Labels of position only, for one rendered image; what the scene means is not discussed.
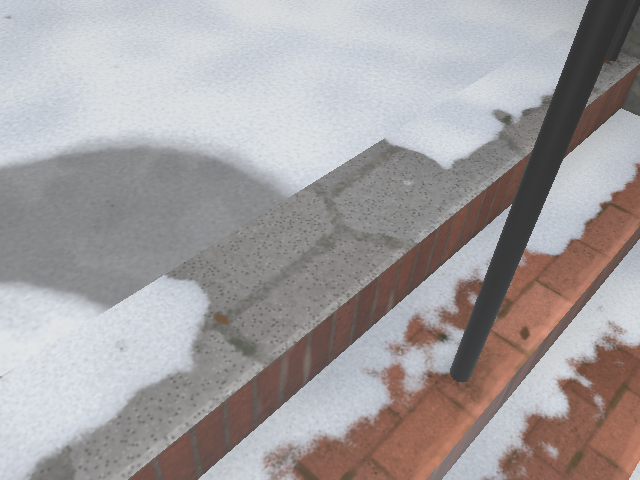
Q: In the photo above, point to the stairs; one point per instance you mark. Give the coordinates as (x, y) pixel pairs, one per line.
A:
(555, 394)

